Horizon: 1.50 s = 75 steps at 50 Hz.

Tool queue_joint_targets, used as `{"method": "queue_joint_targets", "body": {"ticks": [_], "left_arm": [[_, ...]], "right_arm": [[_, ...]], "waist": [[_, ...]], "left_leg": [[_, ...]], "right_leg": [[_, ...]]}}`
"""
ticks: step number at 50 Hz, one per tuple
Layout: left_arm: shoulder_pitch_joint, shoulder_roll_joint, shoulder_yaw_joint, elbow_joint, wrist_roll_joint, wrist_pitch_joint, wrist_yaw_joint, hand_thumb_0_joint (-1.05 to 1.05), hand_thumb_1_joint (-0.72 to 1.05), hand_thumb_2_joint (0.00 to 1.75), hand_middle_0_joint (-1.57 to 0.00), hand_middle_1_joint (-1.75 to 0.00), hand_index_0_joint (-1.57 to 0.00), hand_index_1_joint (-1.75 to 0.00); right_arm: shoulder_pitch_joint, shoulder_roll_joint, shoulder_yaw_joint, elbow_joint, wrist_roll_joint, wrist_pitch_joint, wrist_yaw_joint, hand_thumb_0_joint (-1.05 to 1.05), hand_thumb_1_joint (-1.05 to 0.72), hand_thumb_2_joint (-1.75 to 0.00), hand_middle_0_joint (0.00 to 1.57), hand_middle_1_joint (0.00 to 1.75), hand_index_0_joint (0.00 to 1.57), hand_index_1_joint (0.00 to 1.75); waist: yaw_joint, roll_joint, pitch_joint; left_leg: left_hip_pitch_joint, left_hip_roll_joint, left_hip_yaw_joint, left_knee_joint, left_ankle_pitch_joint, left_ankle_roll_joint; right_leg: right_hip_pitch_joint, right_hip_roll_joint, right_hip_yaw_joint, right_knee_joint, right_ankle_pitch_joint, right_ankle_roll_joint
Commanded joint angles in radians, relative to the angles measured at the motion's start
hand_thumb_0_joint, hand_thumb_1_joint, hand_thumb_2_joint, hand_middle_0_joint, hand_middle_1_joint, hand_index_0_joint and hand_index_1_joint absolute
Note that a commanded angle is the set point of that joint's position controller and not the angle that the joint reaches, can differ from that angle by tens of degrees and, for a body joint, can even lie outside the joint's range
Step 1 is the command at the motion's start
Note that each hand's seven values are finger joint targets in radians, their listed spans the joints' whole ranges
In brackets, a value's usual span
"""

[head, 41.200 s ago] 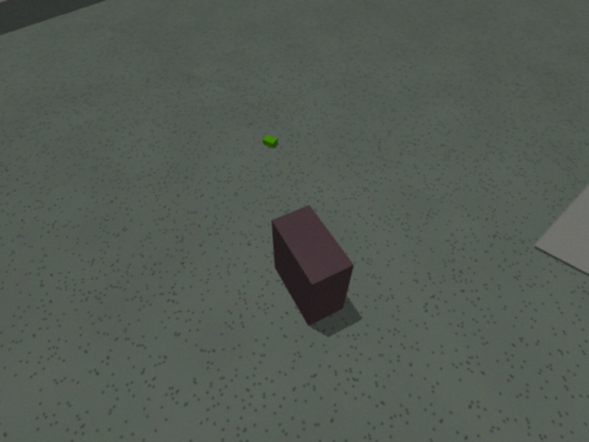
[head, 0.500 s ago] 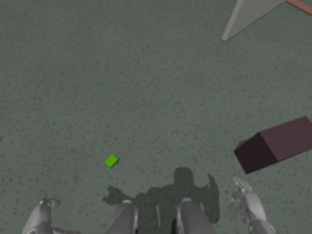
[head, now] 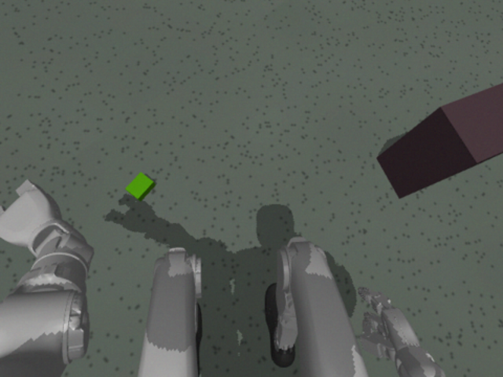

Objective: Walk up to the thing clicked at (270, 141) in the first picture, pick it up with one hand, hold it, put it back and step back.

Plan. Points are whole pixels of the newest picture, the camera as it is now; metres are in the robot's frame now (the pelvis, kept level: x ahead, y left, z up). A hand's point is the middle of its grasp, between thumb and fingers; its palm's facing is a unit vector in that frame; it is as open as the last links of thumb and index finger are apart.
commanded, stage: rise first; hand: left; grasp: from above
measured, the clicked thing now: (140, 186) +0.52 +0.26 -0.46
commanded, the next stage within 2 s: none
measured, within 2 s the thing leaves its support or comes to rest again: neither
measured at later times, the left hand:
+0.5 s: hand (88, 202) +0.43 +0.32 -0.26, palm faces -0.20 -0.37 -0.91, open 12.7 cm
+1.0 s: hand (101, 195) +0.46 +0.32 -0.32, palm faces -0.23 -0.36 -0.90, open 13.3 cm
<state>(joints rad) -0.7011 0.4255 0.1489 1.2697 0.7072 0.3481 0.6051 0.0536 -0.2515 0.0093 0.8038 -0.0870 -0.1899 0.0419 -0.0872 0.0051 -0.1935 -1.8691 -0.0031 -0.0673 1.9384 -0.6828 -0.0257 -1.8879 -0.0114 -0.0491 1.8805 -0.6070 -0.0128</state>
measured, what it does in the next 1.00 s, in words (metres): lowers itself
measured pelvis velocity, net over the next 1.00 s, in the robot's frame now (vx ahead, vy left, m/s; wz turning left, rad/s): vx -0.01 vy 0.01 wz -0.07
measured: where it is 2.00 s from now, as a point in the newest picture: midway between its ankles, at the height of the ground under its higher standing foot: (235, 347)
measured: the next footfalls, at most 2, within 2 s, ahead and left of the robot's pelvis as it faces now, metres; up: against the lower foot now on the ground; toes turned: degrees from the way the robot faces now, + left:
none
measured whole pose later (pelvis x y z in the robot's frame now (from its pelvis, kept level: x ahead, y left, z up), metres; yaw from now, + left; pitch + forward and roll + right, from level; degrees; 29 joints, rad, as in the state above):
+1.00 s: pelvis -0.01 +0.01 -0.15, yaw -4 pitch +35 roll -7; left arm -1.18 0.76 0.39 1.71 0.84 0.29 0.58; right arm 0.15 -0.33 0.08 0.86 -0.16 -0.32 0.28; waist -0.26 0.03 0.02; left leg -2.33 -0.02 -0.10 2.43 -0.72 0.00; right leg -2.32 -0.02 -0.07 2.31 -0.61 0.02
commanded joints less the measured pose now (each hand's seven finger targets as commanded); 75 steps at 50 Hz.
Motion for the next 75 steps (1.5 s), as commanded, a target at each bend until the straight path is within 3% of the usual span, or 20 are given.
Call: {"method": "queue_joint_targets", "body": {"ticks": [1, 5, 11, 14, 17, 28, 31, 36, 40, 43, 48, 53, 59, 60, 62, 63, 67, 73, 74, 75], "left_arm": [[-0.313, 0.306, 0.033, -0.011, 0.042, 0.006, 0.042, 0.0, -0.25, 0.76, -0.38, -0.74, -0.37, -0.76], [-0.4, 0.348, 0.052, 0.043, 0.062, -0.001, 0.03, 0.0, -0.23, 0.75, -0.41, -0.73, -0.4, -0.75], [-0.515, 0.392, 0.094, 0.083, 0.048, -0.024, 0.02, 0.0, -0.27, 0.76, -0.35, -0.79, -0.35, -0.79], [-0.569, 0.423, 0.128, 0.121, 0.041, -0.029, 0.028, 0.0, -0.29, 0.78, -0.33, -0.81, -0.33, -0.81], [-0.625, 0.413, 0.136, 0.152, 0.04, -0.022, 0.029, 0.0, -0.34, 0.83, -0.29, -0.83, -0.29, -0.83], [-0.687, 0.514, 0.194, 0.298, 0.092, -0.011, 0.025, 0.0, -0.37, 0.85, -0.26, -0.89, -0.26, -0.88], [-0.682, 0.524, 0.194, 0.305, 0.117, -0.016, 0.009, 0.0, -0.39, 0.86, -0.25, -0.9, -0.26, -0.9], [-0.716, 0.542, 0.185, 0.296, 0.135, -0.036, -0.012, 0.0, -0.42, 0.88, -0.23, -0.9, -0.23, -0.91], [-0.721, 0.58, 0.212, 0.304, 0.135, -0.05, 0.0, 0.0, -0.43, 0.89, -0.23, -0.91, -0.22, -0.92], [-0.771, 0.584, 0.201, 0.301, 0.137, -0.057, 0.01, 0.0, -0.43, 0.88, -0.24, -0.9, -0.23, -0.91], [-0.789, 0.627, 0.223, 0.282, 0.154, -0.062, 0.027, 0.0, -0.45, 0.9, -0.24, -0.86, -0.22, -0.88], [-0.761, 0.607, 0.2, 0.327, 0.167, -0.057, 0.031, 0.0, -0.44, 0.89, -0.25, -0.86, -0.23, -0.88], [-0.747, 0.61, 0.2, 0.301, 0.164, -0.05, 0.029, 0.0, -0.42, 0.86, -0.24, -0.88, -0.24, -0.89], [-0.76, 0.619, 0.207, 0.301, 0.157, -0.049, 0.033, 0.0, -0.43, 0.87, -0.24, -0.87, -0.23, -0.89], [-0.776, 0.625, 0.211, 0.3, 0.155, -0.05, 0.036, 0.0, -0.43, 0.86, -0.24, -0.87, -0.23, -0.88], [-0.758, 0.604, 0.189, 0.338, 0.164, -0.046, 0.032, 0.0, -0.43, 0.87, -0.26, -0.86, -0.25, -0.88], [-0.78, 0.634, 0.211, 0.322, 0.155, -0.054, 0.042, 0.0, -0.42, 0.85, -0.25, -0.86, -0.24, -0.87], [-0.793, 0.646, 0.188, 0.33, 0.171, -0.06, 0.041, 0.0, -0.4, 0.84, -0.26, -0.86, -0.26, -0.87], [-0.795, 0.651, 0.192, 0.328, 0.172, -0.061, 0.043, 0.0, -0.48, 0.92, -0.28, -0.79, -0.22, -0.86], [-0.781, 0.654, 0.195, 0.345, 0.167, -0.059, 0.043, 0.0, -0.42, 0.86, -0.28, -0.83, -0.25, -0.86]], "right_arm": [[0.108, -0.155, -0.053, -0.033, -0.013, -0.044, 0.031, 0.0, -0.9, -0.9, 0.2, 0.3, 0.2, 0.3], [0.151, -0.177, -0.057, 0.012, -0.015, -0.054, 0.065, 0.0, -0.9, -0.91, 0.2, 0.3, 0.2, 0.3], [0.198, -0.209, -0.055, 0.035, -0.014, -0.078, 0.099, 0.0, -0.9, -0.91, 0.2, 0.3, 0.2, 0.3], [0.241, -0.226, -0.05, 0.053, -0.014, -0.087, 0.113, 0.0, -0.9, -0.91, 0.2, 0.3, 0.2, 0.3], [0.265, -0.237, -0.048, 0.061, -0.019, -0.095, 0.129, 0.0, -0.9, -0.91, 0.2, 0.3, 0.2, 0.3], [0.342, -0.282, -0.03, 0.08, -0.035, -0.113, 0.192, 0.0, -0.91, -0.91, 0.2, 0.3, 0.2, 0.3], [0.372, -0.286, -0.028, 0.083, -0.037, -0.112, 0.204, 0.0, -0.91, -0.91, 0.2, 0.3, 0.2, 0.3], [0.373, -0.301, -0.021, 0.066, -0.038, -0.116, 0.217, 0.0, -0.91, -0.91, 0.2, 0.3, 0.2, 0.3], [0.385, -0.299, -0.01, 0.077, -0.051, -0.122, 0.223, 0.0, -0.91, -0.91, 0.2, 0.3, 0.2, 0.3], [0.374, -0.305, -0.002, 0.071, -0.058, -0.13, 0.224, 0.0, -0.91, -0.91, 0.2, 0.3, 0.2, 0.3], [0.376, -0.314, 0.01, 0.075, -0.064, -0.137, 0.233, 0.0, -0.91, -0.91, 0.2, 0.3, 0.2, 0.3], [0.366, -0.328, 0.016, 0.079, -0.07, -0.134, 0.244, 0.0, -0.91, -0.91, 0.2, 0.3, 0.2, 0.3], [0.393, -0.336, 0.026, 0.069, -0.07, -0.128, 0.262, 0.0, -0.91, -0.9, 0.2, 0.3, 0.2, 0.3], [0.391, -0.343, 0.026, 0.065, -0.067, -0.126, 0.261, 0.0, -0.91, -0.9, 0.2, 0.3, 0.2, 0.3], [0.395, -0.35, 0.028, 0.066, -0.067, -0.122, 0.266, 0.0, -0.91, -0.91, 0.2, 0.3, 0.2, 0.3], [0.4, -0.344, 0.034, 0.07, -0.072, -0.122, 0.269, 0.0, -0.91, -0.91, 0.2, 0.3, 0.2, 0.3], [0.398, -0.357, 0.04, 0.065, -0.072, -0.126, 0.273, 0.0, -0.91, -0.9, 0.2, 0.3, 0.2, 0.3], [0.397, -0.364, 0.051, 0.064, -0.076, -0.127, 0.278, 0.0, -0.91, -0.9, 0.2, 0.3, 0.2, 0.3], [0.395, -0.366, 0.055, 0.055, -0.076, -0.128, 0.279, 0.0, -0.91, -0.9, 0.2, 0.3, 0.2, 0.3], [0.395, -0.372, 0.054, 0.056, -0.075, -0.127, 0.281, 0.0, -0.91, -0.9, 0.2, 0.3, 0.2, 0.3]], "waist": [[-0.014, 0.088, -0.595], [-0.046, 0.15, -0.595], [-0.089, 0.199, -0.586], [-0.102, 0.226, -0.592], [-0.129, 0.261, -0.581], [-0.151, 0.257, -0.566], [-0.158, 0.266, -0.578], [-0.176, 0.248, -0.552], [-0.182, 0.224, -0.566], [-0.205, 0.229, -0.531], [-0.201, 0.279, -0.534], [-0.216, 0.315, -0.486], [-0.22, 0.328, -0.52], [-0.21, 0.345, -0.521], [-0.215, 0.343, -0.527], [-0.239, 0.321, -0.489], [-0.232, 0.328, -0.484], [-0.249, 0.346, -0.471], [-0.252, 0.354, -0.47], [-0.252, 0.344, -0.459]], "left_leg": [[0.221, -0.024, 0.084, -0.126, 0.097, 0.046], [0.201, -0.019, 0.063, -0.093, 0.04, 0.044], [0.181, -0.012, 0.03, -0.053, 0.02, 0.039], [0.184, -0.009, 0.02, -0.032, 0.05, 0.034], [0.203, -0.006, 0.011, -0.004, 0.086, 0.029], [0.09, -0.015, 0.036, 0.12, 0.203, 0.036], [0.077, -0.017, 0.043, 0.145, 0.244, 0.035], [0.02, -0.02, 0.043, 0.178, 0.218, 0.044], [-0.025, -0.022, 0.061, 0.214, 0.195, 0.053], [-0.05, -0.023, 0.056, 0.229, 0.166, 0.057], [-0.009, -0.018, 0.04, 0.229, 0.184, 0.048], [0.008, -0.014, 0.014, 0.223, 0.161, 0.042], [0.039, -0.01, 0.009, 0.233, 0.246, 0.038], [0.037, -0.008, 0.007, 0.229, 0.238, 0.037], [0.033, -0.006, 0.0, 0.233, 0.245, 0.036], [0.0, -0.009, 0.005, 0.243, 0.227, 0.042], [0.002, -0.006, -0.002, 0.24, 0.219, 0.041], [0.011, -0.006, -0.004, 0.243, 0.203, 0.041], [0.003, -0.006, -0.002, 0.243, 0.207, 0.041], [0.008, -0.005, -0.008, 0.242, 0.207, 0.041]], "right_leg": [[0.343, 0.02, 0.04, -0.215, -0.022, -0.007], [0.23, 0.019, 0.006, -0.13, -0.043, -0.011], [0.111, 0.006, -0.034, -0.016, -0.011, -0.013], [0.077, 0.0, -0.043, 0.028, 0.034, -0.014], [0.02, -0.006, -0.045, 0.068, 0.077, -0.018], [0.024, 0.007, -0.052, 0.161, 0.173, -0.013], [0.056, 0.012, -0.055, 0.18, 0.207, -0.012], [0.046, 0.019, -0.066, 0.2, 0.182, -0.01], [0.079, 0.023, -0.064, 0.191, 0.163, -0.003], [0.053, 0.027, -0.07, 0.193, 0.143, -0.001], [0.026, 0.024, -0.082, 0.217, 0.154, -0.006], [-0.045, 0.026, -0.103, 0.242, 0.139, -0.014], [-0.001, 0.032, -0.107, 0.257, 0.211, -0.016], [-0.015, 0.035, -0.107, 0.256, 0.206, -0.017], [-0.007, 0.033, -0.11, 0.262, 0.215, -0.016], [-0.006, 0.037, -0.111, 0.254, 0.205, -0.015], [-0.011, 0.035, -0.114, 0.25, 0.197, -0.014], [-0.015, 0.039, -0.121, 0.249, 0.184, -0.016], [-0.005, 0.041, -0.119, 0.244, 0.189, -0.015], [-0.014, 0.038, -0.122, 0.249, 0.19, -0.014]]}}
